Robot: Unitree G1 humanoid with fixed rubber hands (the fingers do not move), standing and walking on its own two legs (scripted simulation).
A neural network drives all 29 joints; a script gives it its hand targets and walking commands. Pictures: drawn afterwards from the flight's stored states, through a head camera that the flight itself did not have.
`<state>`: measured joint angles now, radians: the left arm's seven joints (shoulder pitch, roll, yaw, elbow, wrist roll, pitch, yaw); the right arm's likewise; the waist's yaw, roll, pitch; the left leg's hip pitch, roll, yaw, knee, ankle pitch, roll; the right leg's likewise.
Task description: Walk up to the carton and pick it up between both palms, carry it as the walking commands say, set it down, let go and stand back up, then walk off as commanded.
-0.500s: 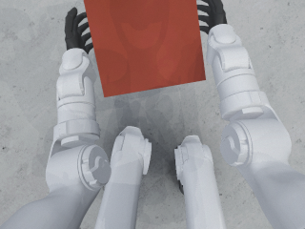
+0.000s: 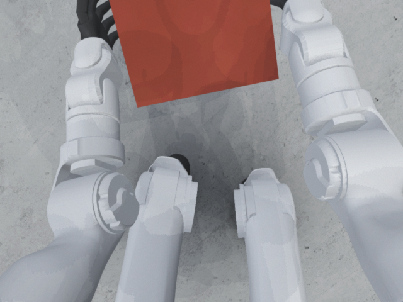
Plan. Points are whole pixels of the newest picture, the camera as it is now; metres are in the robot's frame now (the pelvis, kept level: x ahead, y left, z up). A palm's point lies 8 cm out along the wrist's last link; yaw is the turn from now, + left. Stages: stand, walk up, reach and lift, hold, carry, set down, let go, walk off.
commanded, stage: set down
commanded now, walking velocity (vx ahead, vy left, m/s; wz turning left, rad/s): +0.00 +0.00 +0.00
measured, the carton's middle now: (198, 36) +0.53 +0.07 -0.24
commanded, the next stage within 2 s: none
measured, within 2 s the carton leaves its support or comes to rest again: rests again in 0.88 s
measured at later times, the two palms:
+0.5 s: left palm (101, 44) +0.49 +0.22 -0.17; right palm (289, 4) +0.57 -0.07 -0.17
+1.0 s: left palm (102, 45) +0.49 +0.23 -0.18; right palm (286, 9) +0.57 -0.07 -0.19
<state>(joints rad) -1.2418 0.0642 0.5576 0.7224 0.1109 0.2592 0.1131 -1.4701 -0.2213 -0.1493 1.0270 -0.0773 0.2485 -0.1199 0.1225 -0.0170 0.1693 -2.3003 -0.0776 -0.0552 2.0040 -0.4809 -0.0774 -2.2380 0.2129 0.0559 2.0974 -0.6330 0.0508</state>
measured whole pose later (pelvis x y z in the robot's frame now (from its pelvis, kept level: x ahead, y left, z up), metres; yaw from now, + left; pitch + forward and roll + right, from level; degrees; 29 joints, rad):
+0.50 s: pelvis +0.00 -0.01 -0.01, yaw +1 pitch +41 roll +3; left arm -1.28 0.11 0.54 0.81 0.09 0.24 0.08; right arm -1.52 -0.26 -0.09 1.12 -0.03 0.22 -0.13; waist 0.13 -0.03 0.25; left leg -2.28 -0.06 -0.04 2.06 -0.50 -0.08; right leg -2.23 0.19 0.04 2.17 -0.65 0.02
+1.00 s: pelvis +0.00 -0.01 -0.02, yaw +1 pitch +40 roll +3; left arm -1.31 0.14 0.51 0.88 0.07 0.22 0.04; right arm -1.53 -0.28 -0.07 1.17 -0.03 0.20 -0.11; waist 0.15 -0.03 0.29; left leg -2.27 -0.04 -0.03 2.10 -0.52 -0.07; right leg -2.23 0.17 0.03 2.20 -0.66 0.00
